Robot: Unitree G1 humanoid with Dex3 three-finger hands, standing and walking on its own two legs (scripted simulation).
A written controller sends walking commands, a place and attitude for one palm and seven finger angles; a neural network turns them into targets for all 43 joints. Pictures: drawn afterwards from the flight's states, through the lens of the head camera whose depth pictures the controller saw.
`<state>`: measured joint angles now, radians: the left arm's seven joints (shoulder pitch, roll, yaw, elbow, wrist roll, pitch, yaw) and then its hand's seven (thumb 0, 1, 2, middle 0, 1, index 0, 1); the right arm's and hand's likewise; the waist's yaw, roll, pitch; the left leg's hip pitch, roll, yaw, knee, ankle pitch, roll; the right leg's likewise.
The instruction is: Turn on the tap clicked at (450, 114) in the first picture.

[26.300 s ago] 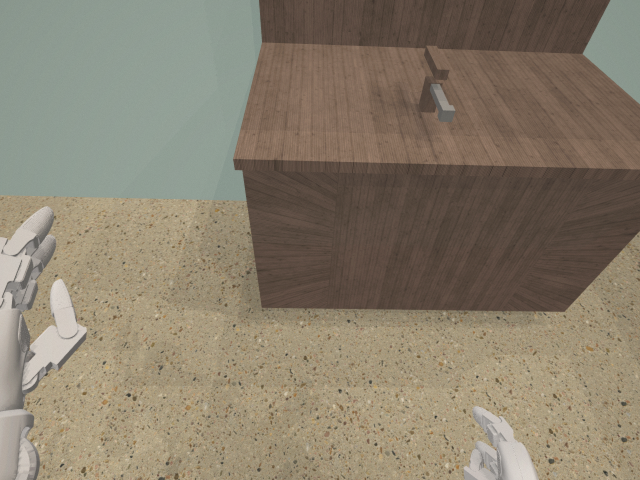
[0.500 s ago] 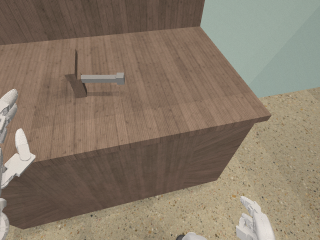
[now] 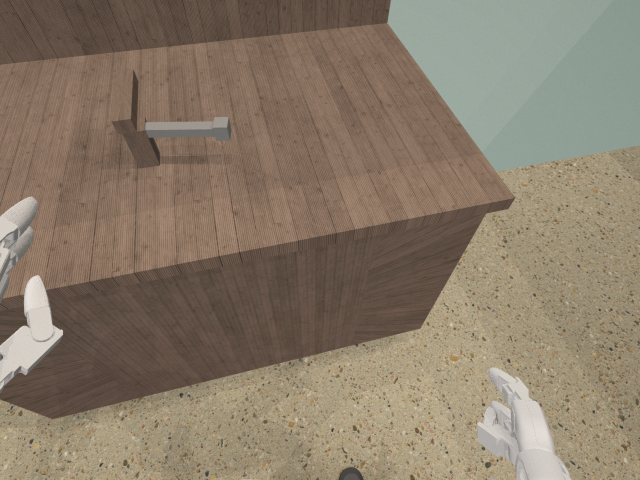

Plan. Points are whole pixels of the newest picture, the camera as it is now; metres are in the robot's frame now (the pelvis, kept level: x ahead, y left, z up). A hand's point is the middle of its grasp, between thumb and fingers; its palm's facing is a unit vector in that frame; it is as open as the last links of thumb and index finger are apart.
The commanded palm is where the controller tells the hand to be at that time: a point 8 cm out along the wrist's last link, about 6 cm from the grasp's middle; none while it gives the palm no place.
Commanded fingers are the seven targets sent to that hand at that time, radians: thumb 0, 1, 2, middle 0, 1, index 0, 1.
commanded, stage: step back with the hand held close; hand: left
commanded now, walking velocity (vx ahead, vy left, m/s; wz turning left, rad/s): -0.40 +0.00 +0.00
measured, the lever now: (222, 128) +0.64 +0.20 +0.04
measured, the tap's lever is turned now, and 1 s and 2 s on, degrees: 78 78 78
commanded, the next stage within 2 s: stop stepping back and stand still in 0.34 s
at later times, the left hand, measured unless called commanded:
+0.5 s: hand out of the picture +0.08 +0.22 +0.16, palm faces +0.28 -0.85 -0.44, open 7.4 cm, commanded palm +0.02 +0.27 +0.17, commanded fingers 0.00 0.90 0.90 -0.20 -0.30 -0.20 -0.30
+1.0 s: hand out of the picture +0.01 +0.22 +0.16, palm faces +0.39 -0.85 -0.35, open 7.4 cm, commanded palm -0.05 +0.27 +0.17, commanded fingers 0.00 0.90 0.90 -0.20 -0.30 -0.20 -0.30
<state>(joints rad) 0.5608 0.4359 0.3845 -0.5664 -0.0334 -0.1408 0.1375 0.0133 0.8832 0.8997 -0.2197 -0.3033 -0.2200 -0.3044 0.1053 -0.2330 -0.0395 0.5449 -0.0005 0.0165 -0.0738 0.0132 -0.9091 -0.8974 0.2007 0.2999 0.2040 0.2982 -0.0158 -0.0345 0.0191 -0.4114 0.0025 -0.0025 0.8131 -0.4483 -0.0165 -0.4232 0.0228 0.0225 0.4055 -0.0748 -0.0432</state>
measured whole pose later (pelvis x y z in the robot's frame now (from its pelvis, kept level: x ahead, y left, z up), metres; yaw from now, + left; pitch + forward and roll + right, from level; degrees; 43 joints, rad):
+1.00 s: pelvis -0.21 -0.01 -0.01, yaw +0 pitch -2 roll +0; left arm 0.42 0.33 0.30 -0.42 -0.03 -0.13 0.16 0.02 0.89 0.90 -0.21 -0.30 -0.21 -0.30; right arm 0.25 -0.20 0.00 0.68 -0.01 -0.09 -0.04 0.02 -0.91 -0.90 0.20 0.30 0.21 0.30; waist -0.02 0.02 -0.01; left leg -0.36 0.02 0.03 0.82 -0.42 0.02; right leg -0.26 0.04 -0.04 0.51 -0.23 -0.06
